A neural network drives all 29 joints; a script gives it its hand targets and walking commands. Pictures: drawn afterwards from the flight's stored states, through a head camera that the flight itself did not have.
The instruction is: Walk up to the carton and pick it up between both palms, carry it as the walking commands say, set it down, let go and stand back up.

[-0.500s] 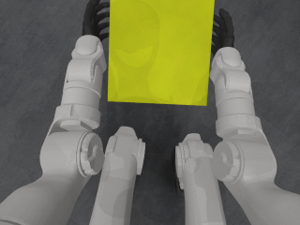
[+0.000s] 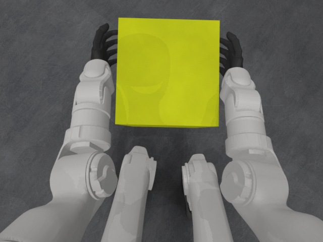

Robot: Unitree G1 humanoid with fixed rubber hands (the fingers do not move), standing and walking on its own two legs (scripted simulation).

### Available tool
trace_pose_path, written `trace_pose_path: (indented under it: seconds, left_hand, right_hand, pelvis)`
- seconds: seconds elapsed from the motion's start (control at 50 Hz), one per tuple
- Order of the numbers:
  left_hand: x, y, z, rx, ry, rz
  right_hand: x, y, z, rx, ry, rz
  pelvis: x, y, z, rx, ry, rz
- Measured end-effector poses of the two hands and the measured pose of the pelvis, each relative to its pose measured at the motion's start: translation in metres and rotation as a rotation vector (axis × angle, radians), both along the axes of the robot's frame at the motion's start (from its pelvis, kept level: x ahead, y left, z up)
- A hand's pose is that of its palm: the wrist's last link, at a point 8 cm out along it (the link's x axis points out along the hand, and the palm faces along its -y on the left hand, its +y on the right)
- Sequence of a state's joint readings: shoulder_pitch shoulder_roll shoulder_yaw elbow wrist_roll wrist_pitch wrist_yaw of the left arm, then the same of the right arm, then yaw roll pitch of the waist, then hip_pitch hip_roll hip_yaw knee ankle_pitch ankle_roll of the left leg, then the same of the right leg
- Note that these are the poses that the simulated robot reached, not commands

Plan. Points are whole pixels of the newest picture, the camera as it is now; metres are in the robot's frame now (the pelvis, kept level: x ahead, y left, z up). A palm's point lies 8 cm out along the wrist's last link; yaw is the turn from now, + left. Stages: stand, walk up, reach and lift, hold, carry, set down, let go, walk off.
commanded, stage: reach and lift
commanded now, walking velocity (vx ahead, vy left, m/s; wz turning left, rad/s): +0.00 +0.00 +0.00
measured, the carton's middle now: (166, 86) +0.48 +0.04 -0.14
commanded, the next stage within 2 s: none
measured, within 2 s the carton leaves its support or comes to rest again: neither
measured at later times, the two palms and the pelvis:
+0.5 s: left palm (89, 53) +0.47 +0.19 +0.01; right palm (247, 64) +0.49 -0.10 +0.00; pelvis +0.02 +0.00 +0.06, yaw +0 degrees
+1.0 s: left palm (71, 43) +0.45 +0.19 +0.08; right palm (272, 55) +0.47 -0.10 +0.08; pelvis +0.03 +0.00 +0.12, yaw +1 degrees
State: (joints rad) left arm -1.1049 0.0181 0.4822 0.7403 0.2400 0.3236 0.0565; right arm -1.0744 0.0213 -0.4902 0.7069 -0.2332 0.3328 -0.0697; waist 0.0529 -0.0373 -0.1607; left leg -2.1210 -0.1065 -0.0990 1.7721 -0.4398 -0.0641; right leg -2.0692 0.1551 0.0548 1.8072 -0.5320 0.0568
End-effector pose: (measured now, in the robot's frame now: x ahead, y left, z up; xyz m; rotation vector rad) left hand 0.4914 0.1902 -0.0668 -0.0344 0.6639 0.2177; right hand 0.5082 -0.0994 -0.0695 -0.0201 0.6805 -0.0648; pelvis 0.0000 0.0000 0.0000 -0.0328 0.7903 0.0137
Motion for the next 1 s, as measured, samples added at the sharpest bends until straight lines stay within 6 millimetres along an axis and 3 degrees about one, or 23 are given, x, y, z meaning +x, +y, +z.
trace_pose_path:
  seconds: [1.0]
  left_hand:
    - [-0.037,-0.005,0.149,-0.022,-0.007,0.015]
  right_hand:
    - [-0.037,-0.005,0.149,0.002,-0.007,-0.005]
  pelvis:
    - [0.033,0.003,0.122,0.008,-0.14,0.013]
